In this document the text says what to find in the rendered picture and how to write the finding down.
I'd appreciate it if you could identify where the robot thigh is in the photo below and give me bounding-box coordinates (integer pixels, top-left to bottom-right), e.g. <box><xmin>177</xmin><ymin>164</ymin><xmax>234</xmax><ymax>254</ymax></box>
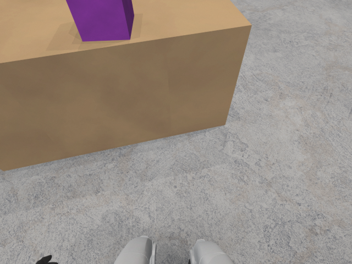
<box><xmin>114</xmin><ymin>237</ymin><xmax>157</xmax><ymax>264</ymax></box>
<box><xmin>189</xmin><ymin>241</ymin><xmax>234</xmax><ymax>264</ymax></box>

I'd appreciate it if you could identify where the robot left thigh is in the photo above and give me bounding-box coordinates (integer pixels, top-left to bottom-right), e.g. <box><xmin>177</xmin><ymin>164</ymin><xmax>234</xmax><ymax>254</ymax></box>
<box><xmin>114</xmin><ymin>237</ymin><xmax>157</xmax><ymax>264</ymax></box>

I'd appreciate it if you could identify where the pedestal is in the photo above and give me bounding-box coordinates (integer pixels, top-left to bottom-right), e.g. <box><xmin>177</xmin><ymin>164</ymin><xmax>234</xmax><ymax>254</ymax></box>
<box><xmin>0</xmin><ymin>0</ymin><xmax>252</xmax><ymax>171</ymax></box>

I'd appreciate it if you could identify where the carton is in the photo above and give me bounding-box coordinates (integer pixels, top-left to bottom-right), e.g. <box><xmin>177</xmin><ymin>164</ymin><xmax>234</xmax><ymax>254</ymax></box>
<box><xmin>66</xmin><ymin>0</ymin><xmax>134</xmax><ymax>42</ymax></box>

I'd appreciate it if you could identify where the robot right thigh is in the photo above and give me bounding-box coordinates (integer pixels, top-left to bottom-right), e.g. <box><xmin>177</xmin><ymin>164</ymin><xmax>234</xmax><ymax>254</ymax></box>
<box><xmin>189</xmin><ymin>241</ymin><xmax>234</xmax><ymax>264</ymax></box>

